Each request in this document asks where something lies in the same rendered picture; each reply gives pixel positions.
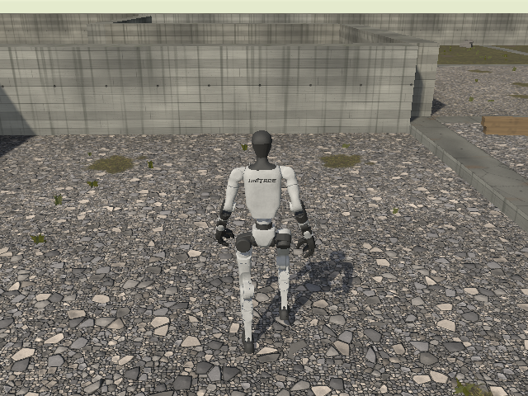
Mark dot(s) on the robot left upper arm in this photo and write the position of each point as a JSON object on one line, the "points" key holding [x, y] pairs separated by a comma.
{"points": [[232, 188]]}

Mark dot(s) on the right robot shin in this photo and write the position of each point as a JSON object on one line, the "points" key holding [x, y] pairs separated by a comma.
{"points": [[284, 282]]}

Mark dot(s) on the robot right upper arm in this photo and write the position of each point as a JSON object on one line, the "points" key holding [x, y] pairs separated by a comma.
{"points": [[288, 173]]}

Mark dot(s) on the left robot forearm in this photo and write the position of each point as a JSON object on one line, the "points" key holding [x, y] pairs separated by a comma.
{"points": [[223, 218]]}

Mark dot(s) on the right robot hand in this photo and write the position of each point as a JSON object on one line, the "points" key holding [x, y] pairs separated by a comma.
{"points": [[310, 246]]}

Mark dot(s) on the robot right thigh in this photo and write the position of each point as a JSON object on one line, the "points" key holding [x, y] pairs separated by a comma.
{"points": [[283, 241]]}

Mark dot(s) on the right robot forearm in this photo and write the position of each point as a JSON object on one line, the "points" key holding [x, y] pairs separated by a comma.
{"points": [[303, 222]]}

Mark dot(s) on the left robot hand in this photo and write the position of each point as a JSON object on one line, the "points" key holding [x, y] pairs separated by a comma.
{"points": [[227, 234]]}

